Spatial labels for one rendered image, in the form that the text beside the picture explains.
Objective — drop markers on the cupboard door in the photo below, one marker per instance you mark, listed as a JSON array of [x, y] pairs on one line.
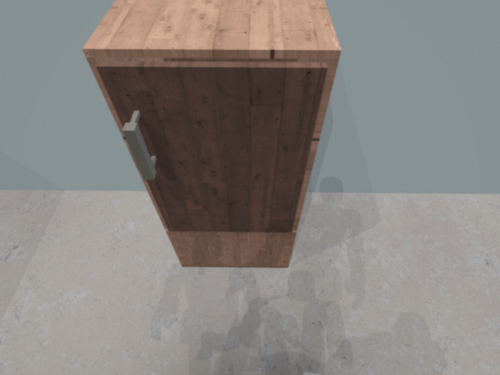
[[231, 139]]

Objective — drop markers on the handle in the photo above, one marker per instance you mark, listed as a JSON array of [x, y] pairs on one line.
[[138, 147]]

